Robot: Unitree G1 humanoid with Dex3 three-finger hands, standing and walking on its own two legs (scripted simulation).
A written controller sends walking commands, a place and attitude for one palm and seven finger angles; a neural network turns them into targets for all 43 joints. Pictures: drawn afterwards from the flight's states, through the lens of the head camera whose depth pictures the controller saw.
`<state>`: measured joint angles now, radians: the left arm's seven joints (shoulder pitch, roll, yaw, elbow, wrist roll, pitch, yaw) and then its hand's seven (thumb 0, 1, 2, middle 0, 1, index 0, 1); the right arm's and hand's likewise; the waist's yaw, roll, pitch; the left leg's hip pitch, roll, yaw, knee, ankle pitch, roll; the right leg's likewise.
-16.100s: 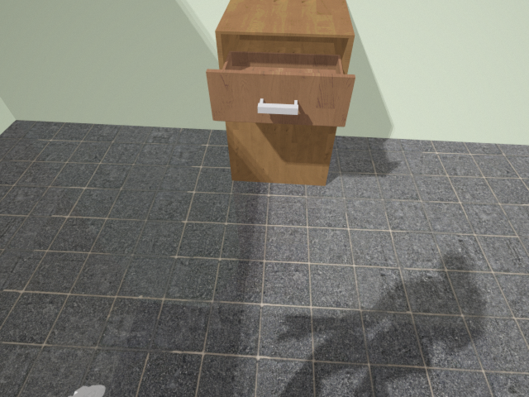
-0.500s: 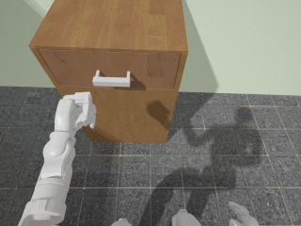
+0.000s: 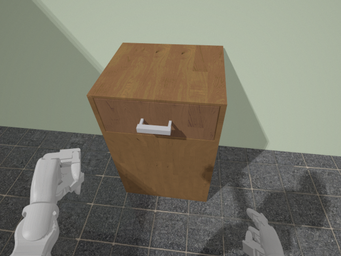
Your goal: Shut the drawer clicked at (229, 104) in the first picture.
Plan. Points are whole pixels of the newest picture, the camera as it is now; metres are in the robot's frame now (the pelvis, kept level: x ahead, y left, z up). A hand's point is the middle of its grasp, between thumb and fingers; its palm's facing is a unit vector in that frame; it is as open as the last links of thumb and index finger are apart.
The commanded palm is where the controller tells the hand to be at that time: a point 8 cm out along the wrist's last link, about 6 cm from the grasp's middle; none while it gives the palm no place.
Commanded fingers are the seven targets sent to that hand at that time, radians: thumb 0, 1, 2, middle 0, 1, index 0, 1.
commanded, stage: draw the hand back to the body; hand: left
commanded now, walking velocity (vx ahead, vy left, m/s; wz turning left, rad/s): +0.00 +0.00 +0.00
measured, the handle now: (154, 125) +0.58 +0.14 -0.09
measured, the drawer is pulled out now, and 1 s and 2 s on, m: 0.00 0.00 0.00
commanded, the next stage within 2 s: step back with the hand held close in 0.42 s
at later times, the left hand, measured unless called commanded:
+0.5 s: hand (34, 199) +0.16 +0.24 +0.17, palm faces +0.42 -0.81 -0.40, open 3.2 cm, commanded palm +0.11 +0.27 +0.18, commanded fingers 0.00 0.90 0.90 -1.40 -1.60 -1.40 -1.60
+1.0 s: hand (13, 219) +0.13 +0.25 +0.17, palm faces +0.36 -0.78 -0.51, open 3.2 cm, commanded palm +0.07 +0.29 +0.18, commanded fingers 0.00 0.90 0.90 -1.40 -1.60 -1.40 -1.60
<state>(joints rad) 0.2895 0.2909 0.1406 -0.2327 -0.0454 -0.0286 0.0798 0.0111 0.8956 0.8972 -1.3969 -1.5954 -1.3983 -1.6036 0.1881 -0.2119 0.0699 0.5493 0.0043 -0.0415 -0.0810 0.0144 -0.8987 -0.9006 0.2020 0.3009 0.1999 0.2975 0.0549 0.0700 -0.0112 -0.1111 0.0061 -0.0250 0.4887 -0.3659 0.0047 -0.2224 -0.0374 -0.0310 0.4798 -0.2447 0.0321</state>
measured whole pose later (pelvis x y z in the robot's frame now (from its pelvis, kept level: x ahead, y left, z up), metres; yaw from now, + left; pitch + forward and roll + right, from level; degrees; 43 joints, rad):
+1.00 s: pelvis -0.07 +0.01 +0.00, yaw -1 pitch -1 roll +1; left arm 0.59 0.38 0.39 -0.49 -0.03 -0.23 0.11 0.01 0.89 0.90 -1.40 -1.59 -1.40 -1.60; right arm 0.21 -0.23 -0.02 0.57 0.00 -0.05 -0.09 0.02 -0.90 -0.90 0.20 0.30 0.20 0.30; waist 0.01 0.02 0.02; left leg -0.21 -0.03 0.02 0.49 -0.26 0.03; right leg -0.32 -0.07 0.02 0.46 -0.12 0.05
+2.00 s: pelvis -0.18 +0.01 -0.01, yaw +4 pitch +0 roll -2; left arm 0.60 0.42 0.41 -0.59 -0.01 -0.31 0.13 0.01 0.88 0.90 -1.40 -1.59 -1.41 -1.60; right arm 0.16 -0.21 -0.05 0.61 -0.01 -0.08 -0.08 0.02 -0.90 -0.90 0.20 0.30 0.20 0.30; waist -0.02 0.00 0.05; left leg -0.46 0.00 -0.02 0.59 -0.13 0.04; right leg -0.45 0.03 0.07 0.60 -0.19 0.04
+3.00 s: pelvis -0.31 +0.04 -0.01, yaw -5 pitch -3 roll +0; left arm 0.53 0.38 0.40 -0.51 -0.03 -0.20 0.16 0.01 0.89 0.90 -1.41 -1.60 -1.41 -1.60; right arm 0.27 -0.21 0.01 0.67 -0.01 -0.14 -0.10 0.02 -0.90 -0.90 0.20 0.30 0.20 0.30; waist -0.01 -0.03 0.00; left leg -0.33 0.02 0.06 0.61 -0.23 0.02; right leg -0.35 -0.01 -0.04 0.77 -0.44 -0.02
